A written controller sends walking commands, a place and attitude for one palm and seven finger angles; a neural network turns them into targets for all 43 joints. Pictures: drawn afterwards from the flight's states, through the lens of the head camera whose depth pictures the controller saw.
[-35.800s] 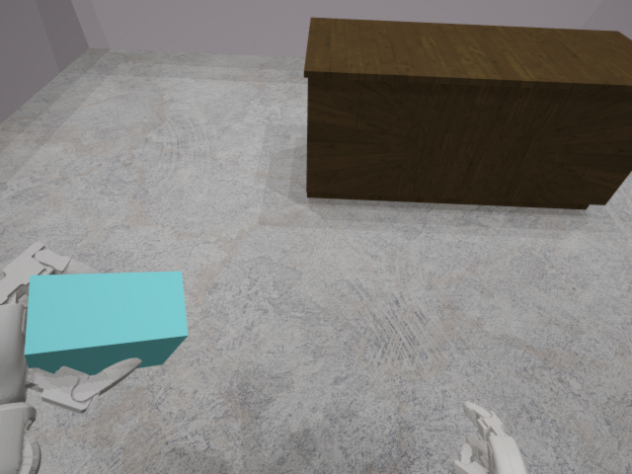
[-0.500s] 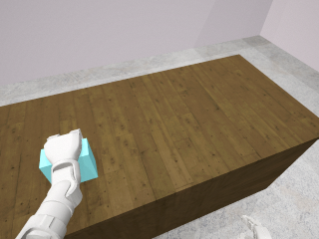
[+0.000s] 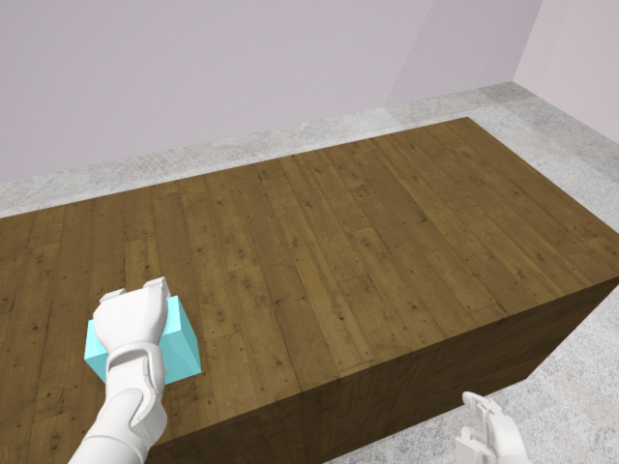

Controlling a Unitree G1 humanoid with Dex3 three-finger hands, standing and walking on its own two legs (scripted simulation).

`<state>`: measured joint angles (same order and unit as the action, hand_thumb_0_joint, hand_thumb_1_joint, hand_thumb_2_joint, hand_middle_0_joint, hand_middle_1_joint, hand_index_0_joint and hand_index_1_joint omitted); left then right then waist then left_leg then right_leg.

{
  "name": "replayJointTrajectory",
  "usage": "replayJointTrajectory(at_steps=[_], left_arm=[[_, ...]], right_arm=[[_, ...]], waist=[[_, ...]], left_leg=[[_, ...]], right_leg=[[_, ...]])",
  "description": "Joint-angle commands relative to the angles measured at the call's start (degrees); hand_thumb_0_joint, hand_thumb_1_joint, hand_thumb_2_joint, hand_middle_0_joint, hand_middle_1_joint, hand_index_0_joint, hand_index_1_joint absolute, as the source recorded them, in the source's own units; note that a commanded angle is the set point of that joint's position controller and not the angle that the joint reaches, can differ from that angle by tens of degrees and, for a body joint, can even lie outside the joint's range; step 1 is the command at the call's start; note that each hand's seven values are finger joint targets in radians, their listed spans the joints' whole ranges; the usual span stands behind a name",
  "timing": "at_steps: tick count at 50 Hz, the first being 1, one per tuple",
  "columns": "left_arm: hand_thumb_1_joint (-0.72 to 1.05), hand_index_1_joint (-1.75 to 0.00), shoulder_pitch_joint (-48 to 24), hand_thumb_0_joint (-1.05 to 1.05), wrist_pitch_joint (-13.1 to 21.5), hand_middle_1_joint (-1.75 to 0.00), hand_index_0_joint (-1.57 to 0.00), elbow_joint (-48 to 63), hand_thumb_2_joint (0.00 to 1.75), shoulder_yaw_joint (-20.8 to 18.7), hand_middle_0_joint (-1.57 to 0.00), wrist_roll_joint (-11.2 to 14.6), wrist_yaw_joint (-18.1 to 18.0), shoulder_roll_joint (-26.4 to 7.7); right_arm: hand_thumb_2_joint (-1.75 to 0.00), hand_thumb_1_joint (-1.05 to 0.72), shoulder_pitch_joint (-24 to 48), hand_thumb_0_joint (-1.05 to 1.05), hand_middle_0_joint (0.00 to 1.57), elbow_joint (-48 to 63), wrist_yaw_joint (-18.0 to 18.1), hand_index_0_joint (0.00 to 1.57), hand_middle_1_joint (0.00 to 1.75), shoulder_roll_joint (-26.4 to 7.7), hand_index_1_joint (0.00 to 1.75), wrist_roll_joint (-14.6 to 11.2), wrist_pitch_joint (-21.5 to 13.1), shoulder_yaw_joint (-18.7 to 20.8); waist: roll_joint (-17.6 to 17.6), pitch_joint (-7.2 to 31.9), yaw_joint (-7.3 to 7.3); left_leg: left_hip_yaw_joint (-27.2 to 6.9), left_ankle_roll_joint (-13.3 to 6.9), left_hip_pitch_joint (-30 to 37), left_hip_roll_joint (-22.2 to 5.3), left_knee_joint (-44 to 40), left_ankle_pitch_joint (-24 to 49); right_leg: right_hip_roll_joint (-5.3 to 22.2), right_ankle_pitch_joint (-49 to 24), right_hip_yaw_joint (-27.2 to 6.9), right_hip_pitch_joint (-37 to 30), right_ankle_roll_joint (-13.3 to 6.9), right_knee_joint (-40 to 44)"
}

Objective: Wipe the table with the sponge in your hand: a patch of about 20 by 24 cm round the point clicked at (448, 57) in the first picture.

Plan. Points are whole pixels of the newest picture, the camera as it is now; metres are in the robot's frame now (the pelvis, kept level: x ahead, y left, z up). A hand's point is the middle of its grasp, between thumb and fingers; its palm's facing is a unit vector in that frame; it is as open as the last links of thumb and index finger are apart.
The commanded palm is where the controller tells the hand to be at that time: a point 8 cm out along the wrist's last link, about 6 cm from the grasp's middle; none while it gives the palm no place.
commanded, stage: wipe back along the middle lane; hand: left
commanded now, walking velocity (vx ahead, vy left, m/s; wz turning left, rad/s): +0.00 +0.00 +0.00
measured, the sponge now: (152, 354) +0.27 +0.28 -0.05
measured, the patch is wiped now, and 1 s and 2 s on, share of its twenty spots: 0.50 0.55 0.60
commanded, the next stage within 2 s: slide across to the third lane in 0.82 s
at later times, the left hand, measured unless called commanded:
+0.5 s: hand (153, 352) +0.25 +0.26 -0.01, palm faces -0.05 -0.05 -1.00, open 10.5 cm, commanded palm +0.21 +0.23 +0.02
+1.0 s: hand (155, 352) +0.25 +0.25 -0.01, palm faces -0.06 -0.04 -1.00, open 10.5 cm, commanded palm +0.22 +0.22 +0.03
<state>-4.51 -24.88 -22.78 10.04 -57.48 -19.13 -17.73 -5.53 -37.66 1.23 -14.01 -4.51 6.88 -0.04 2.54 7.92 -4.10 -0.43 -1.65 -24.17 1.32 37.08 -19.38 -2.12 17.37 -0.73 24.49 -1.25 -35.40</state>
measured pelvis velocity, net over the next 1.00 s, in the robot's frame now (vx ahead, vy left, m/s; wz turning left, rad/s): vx -0.01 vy -0.01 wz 0.00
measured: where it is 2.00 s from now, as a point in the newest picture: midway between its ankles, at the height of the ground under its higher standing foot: outside the picture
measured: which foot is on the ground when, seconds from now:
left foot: down 0.00-1.00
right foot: down 0.00-1.00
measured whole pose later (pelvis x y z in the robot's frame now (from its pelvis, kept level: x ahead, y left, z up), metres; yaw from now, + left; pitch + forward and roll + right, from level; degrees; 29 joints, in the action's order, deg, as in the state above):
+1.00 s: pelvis -0.01 -0.01 +0.00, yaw +0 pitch +6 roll +0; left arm -4.6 -25.5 -22.8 11.1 -58.1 -17.8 -16.6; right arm -5.3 -37.5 2.5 -14.1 -4.3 6.3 0.1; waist 2.7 7.3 -4.8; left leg -0.5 -0.9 -25.6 1.1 37.9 -18.5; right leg -2.4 17.1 -0.6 26.5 -2.0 -37.5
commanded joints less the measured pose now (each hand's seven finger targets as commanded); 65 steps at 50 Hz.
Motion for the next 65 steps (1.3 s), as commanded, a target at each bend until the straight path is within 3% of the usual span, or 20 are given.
replayJointTrajectory(at_steps=[1,9,10,12,15,16,18,20,21,29,30,31,35,41,43,45,52,60,61,65], left_arm=[[0.1,-1.6,0.4,0.0,-0.3,-1.6,-1.2,3.5,1.3,2.9,-1.2,1.4,3.1,0.1],[0.1,-1.6,1.4,0.0,-0.8,-1.6,-1.2,5.2,1.3,4.3,-1.2,1.4,3.4,1.3],[0.1,-1.6,1.3,0.0,-0.7,-1.6,-1.2,5.5,1.3,0.4,-1.2,1.4,3.0,-2.3],[0.1,-1.6,-0.8,0.0,-0.8,-1.6,-1.2,4.9,1.3,3.0,-1.2,0.9,3.2,-0.1],[0.1,-1.6,0.1,0.0,-0.3,-1.6,-1.2,3.5,1.3,-0.6,-1.2,0.5,2.8,-3.2],[0.1,-1.6,1.0,0.0,-0.3,-1.6,-1.2,3.7,1.3,1.9,-1.2,0.6,3.1,-0.6],[0.1,-1.6,0.3,0.0,0.2,-1.6,-1.2,3.0,1.3,1.7,-1.2,0.4,3.1,-0.9],[0.1,-1.6,2.1,0.0,0.8,-1.6,-1.2,2.8,1.3,-2.0,-1.2,0.5,2.7,-4.2],[0.1,-1.6,2.8,0.0,0.8,-1.6,-1.2,3.3,1.3,0.9,-1.2,0.6,2.9,-1.1],[0.1,-1.6,1.5,0.0,0.8,-1.6,-1.2,2.2,1.3,0.7,-1.2,0.4,2.5,-1.3],[0.1,-1.6,2.6,0.0,0.7,-1.6,-1.2,2.7,1.3,-1.4,-1.2,0.6,2.3,-3.0],[0.1,-1.6,2.1,0.0,0.5,-1.6,-1.2,3.0,1.3,1.4,-1.2,0.8,2.5,-0.5],[0.1,-1.6,1.3,0.0,0.3,-1.6,-1.2,2.4,1.3,-0.6,-1.2,0.7,2.3,-2.5],[0.1,-1.6,-0.7,0.0,-0.1,-1.6,-1.2,2.5,1.3,2.5,-1.2,0.8,2.6,0.4],[0.1,-1.6,-2.5,0.0,0.0,-1.6,-1.2,1.0,1.3,2.8,-1.2,0.6,2.8,0.4],[0.1,-1.6,-1.8,0.0,0.2,-1.6,-1.2,0.9,1.3,-0.4,-1.2,0.7,2.7,-2.7],[0.1,-1.6,-6.6,0.0,0.9,-1.6,-1.2,5.7,1.3,3.5,-1.2,1.1,3.0,0.8],[0.1,-1.6,-11.1,0.0,1.3,-1.6,-1.2,8.5,1.3,5.4,-1.2,1.9,3.2,1.6],[0.1,-1.6,-12.0,0.0,1.2,-1.6,-1.2,8.6,1.3,8.2,-1.2,2.0,3.4,4.3],[0.1,-1.6,-15.1,0.0,1.6,-1.6,-1.2,7.0,1.3,9.3,-1.2,1.5,3.5,5.3]], right_arm=[[-0.9,-0.9,9.3,0.0,0.2,9.7,0.5,0.2,0.3,-6.6,0.3,0.0,-3.2,2.4],[-0.9,-0.9,10.8,0.0,0.2,10.3,0.5,0.2,0.3,-6.3,0.3,0.1,-3.1,2.0],[-0.9,-0.9,10.6,0.0,0.2,9.9,0.7,0.2,0.3,-6.8,0.3,0.1,-3.1,2.3],[-0.9,-0.9,10.5,0.0,0.2,9.9,1.0,0.2,0.3,-6.4,0.3,0.1,-3.1,2.0],[-0.9,-0.9,10.2,0.0,0.2,9.1,1.2,0.2,0.3,-6.8,0.3,0.4,-3.3,2.2],[-0.9,-0.9,10.3,0.0,0.2,9.9,1.3,0.2,0.3,-6.3,0.3,0.3,-3.4,2.0],[-0.9,-0.9,10.0,0.0,0.2,9.7,1.3,0.2,0.3,-6.4,0.3,0.4,-3.6,2.0],[-0.9,-0.9,10.0,0.0,0.2,9.2,1.3,0.2,0.3,-6.8,0.3,0.5,-3.7,2.3],[-0.9,-0.9,9.9,0.0,0.2,9.9,1.2,0.2,0.3,-6.3,0.3,0.4,-3.8,2.1],[-0.9,-0.9,9.6,0.0,0.2,9.6,1.4,0.2,0.3,-6.6,0.3,0.4,-4.0,2.4],[-0.9,-0.9,9.9,0.0,0.2,9.4,1.4,0.2,0.3,-6.9,0.3,0.4,-4.1,2.6],[-0.9,-0.9,9.8,0.0,0.2,9.8,1.3,0.2,0.3,-6.5,0.3,0.3,-4.0,2.4],[-0.9,-0.9,9.8,0.0,0.2,9.3,1.4,0.2,0.3,-6.9,0.3,0.3,-4.0,2.7],[-0.9,-0.9,9.7,0.0,0.2,9.9,1.5,0.2,0.3,-6.6,0.3,0.1,-3.9,2.6],[-0.9,-0.9,9.4,0.0,0.2,9.5,1.5,0.2,0.3,-6.7,0.3,0.2,-3.8,2.5],[-0.9,-0.9,9.5,0.0,0.2,9.2,1.8,0.2,0.3,-7.1,0.3,0.3,-3.8,2.6],[-0.9,-0.9,10.0,0.0,0.2,9.8,1.7,0.2,0.3,-6.1,0.3,0.2,-3.9,2.7],[-0.9,-0.9,11.6,0.0,0.2,9.4,1.4,0.2,0.3,-6.1,0.3,0.4,-3.8,2.6],[-0.9,-0.9,11.4,0.0,0.2,9.7,1.4,0.2,0.3,-5.7,0.3,0.2,-3.8,2.4],[-0.9,-0.9,11.6,0.0,0.2,9.0,1.1,0.2,0.3,-5.8,0.3,0.3,-3.8,2.5]], waist=[[-4.9,5.6,0.18],[-7.6,4.2,0.05],[-7.0,4.4,-0.48],[-7.6,4.3,0.29],[-7.0,4.8,-0.55],[-6.4,5.2,-0.43],[-7.4,5.3,-0.14],[-6.2,5.9,-0.88],[-6.0,6.2,-0.55],[-8.6,5.6,-0.03],[-6.7,5.8,-0.81],[-6.8,5.8,-0.25],[-7.7,5.2,-0.5],[-6.4,5.3,0.01],[-8.7,4.4,0.58],[-7.6,4.8,-0.21],[-6.3,8.3,0.74],[-6.4,7.2,1.29],[-5.7,7.2,1.68],[-6.1,6.6,1.73]], left_leg=[[-3.0,0.5,4.0,0.3,-4.8,14.0],[-2.9,0.2,3.3,0.5,-5.3,10.4],[-3.0,0.3,3.2,0.6,-5.3,10.1],[-2.6,0.1,3.3,0.8,-5.1,10.0],[-2.8,0.4,2.9,1.0,-5.1,9.9],[-2.3,0.1,3.0,1.1,-4.8,10.2],[-2.3,0.2,2.6,1.1,-4.5,10.3],[-2.5,0.4,2.4,1.2,-4.4,10.4],[-2.1,0.2,2.4,1.3,-4.3,10.7],[-2.0,0.2,1.3,1.1,-4.0,9.6],[-2.2,0.3,1.4,1.1,-4.3,9.5],[-1.9,0.1,1.6,1.1,-4.2,9.4],[-2.4,0.1,1.4,1.0,-4.5,8.7],[-2.1,-0.1,1.7,0.8,-4.4,7.6],[-2.3,-0.1,1.2,0.7,-4.2,7.0],[-2.3,0.0,1.1,0.9,-4.4,6.8],[-2.3,-0.4,3.8,0.5,-4.0,8.8],[-3.2,-0.5,5.6,0.1,-4.9,9.5],[-3.0,-0.7,6.0,0.1,-5.0,9.1],[-3.6,-0.4,6.3,-0.2,-5.4,8.6]], right_leg=[[-0.3,-14.9,-1.8,-5.2,-3.6,4.2],[-0.4,-11.0,-2.6,-4.3,-3.4,4.9],[-0.5,-11.2,-3.4,-4.8,-3.7,5.1],[-0.4,-11.6,-3.1,-4.4,-3.4,5.1],[-0.5,-11.8,-4.0,-4.8,-3.7,5.0],[-0.3,-12.4,-3.5,-5.3,-3.5,4.9],[-0.2,-13.1,-3.8,-4.9,-3.4,4.7],[-0.3,-13.8,-4.8,-5.5,-3.7,4.7],[-0.1,-14.6,-3.8,-6.0,-3.5,4.3],[-0.1,-13.4,-4.4,-4.7,-3.2,4.6],[-0.2,-12.8,-4.9,-4.9,-3.5,4.7],[-0.1,-12.8,-3.9,-4.9,-3.3,4.6],[-0.3,-10.8,-4.4,-3.9,-3.4,5.0],[-0.3,-8.4,-3.1,-2.8,-3.3,4.8],[-0.3,-7.8,-3.2,-1.8,-3.1,5.0],[-0.4,-7.9,-4.0,-2.5,-3.3,5.2],[0.0,-9.9,-3.0,-3.6,-3.1,4.7],[-0.2,-10.2,-2.8,-3.8,-3.2,5.4],[-0.1,-9.2,-1.8,-3.4,-3.0,5.4],[-0.4,-7.7,-1.6,-2.1,-3.4,5.2]])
